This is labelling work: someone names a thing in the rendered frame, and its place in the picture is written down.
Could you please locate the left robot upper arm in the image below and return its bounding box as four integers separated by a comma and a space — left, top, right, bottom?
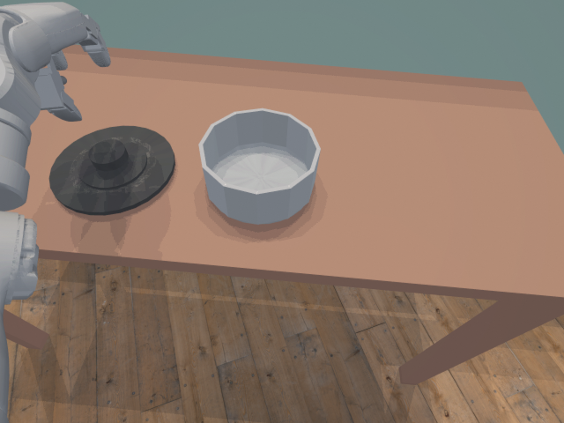
0, 211, 39, 423

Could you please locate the lid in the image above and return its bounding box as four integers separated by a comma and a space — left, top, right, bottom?
49, 126, 175, 215

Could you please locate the table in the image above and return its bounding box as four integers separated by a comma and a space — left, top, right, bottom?
3, 45, 564, 385

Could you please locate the left robot forearm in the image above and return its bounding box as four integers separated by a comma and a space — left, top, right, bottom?
0, 6, 51, 212

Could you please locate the left robot hand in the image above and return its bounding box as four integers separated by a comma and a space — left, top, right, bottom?
2, 2, 111, 122

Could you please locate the pot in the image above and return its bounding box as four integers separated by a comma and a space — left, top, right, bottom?
199, 108, 321, 225

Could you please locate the knob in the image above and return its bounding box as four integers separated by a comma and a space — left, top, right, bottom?
88, 139, 129, 171

